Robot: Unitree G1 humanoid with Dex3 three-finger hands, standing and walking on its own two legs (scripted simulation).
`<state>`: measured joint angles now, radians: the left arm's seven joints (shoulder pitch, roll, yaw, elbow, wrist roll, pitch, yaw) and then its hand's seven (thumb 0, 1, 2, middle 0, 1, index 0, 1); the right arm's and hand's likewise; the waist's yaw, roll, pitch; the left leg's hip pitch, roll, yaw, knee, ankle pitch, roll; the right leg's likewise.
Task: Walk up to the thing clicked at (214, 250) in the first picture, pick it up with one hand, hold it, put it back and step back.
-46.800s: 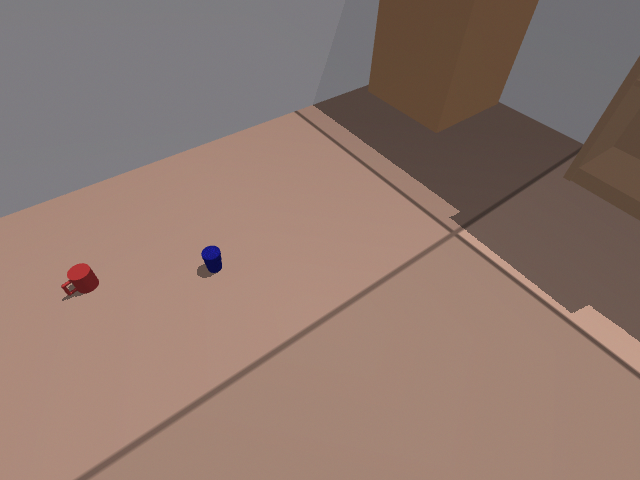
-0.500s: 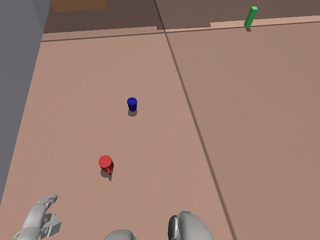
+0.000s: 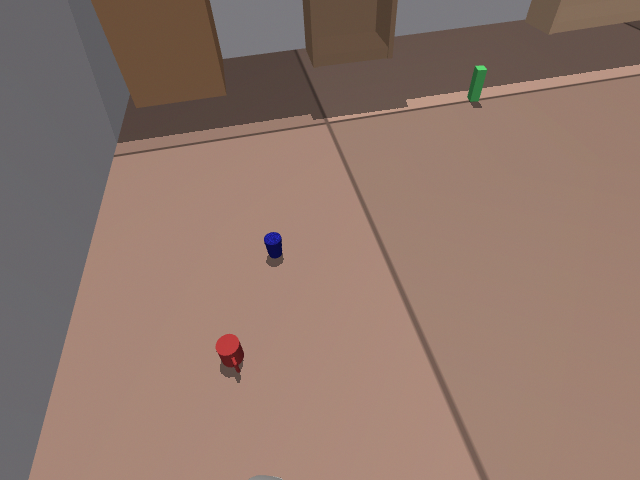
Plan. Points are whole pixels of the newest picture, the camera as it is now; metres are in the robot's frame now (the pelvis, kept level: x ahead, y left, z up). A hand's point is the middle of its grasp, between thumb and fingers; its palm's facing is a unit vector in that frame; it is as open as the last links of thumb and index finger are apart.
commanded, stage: step back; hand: left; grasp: from above
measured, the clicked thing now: (274, 246) +1.09 +0.28 -0.72
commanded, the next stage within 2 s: stand in 0.76 s
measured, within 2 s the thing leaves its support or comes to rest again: neither
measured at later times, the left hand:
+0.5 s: hand out of the picture +0.12 +0.28 -0.15, palm faces +0.02 -0.91 -0.41, open 7.4 cm
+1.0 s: hand out of the picture +0.13 +0.28 -0.15, palm faces +0.05 -0.94 -0.33, open 7.4 cm
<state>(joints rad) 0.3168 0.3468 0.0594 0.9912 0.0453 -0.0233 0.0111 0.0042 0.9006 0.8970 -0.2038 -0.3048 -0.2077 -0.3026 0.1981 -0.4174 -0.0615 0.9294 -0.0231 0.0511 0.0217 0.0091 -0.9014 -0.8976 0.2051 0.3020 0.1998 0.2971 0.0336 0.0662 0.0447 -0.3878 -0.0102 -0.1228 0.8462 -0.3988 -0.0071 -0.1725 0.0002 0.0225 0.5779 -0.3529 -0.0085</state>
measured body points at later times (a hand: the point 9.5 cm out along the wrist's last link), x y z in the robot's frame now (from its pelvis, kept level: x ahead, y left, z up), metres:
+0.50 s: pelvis +0.02 +0.00 -0.01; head +0.04 -0.01 +0.44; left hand +0.11 +0.32 -0.12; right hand +0.08 -0.32 -0.14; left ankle +0.01 +0.15 -0.73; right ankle +0.09 -0.10 -0.73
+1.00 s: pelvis +0.05 +0.02 +0.01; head +0.07 +0.03 +0.46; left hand +0.13 +0.33 -0.12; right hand +0.15 -0.27 -0.12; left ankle +0.02 +0.15 -0.73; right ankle +0.09 -0.10 -0.73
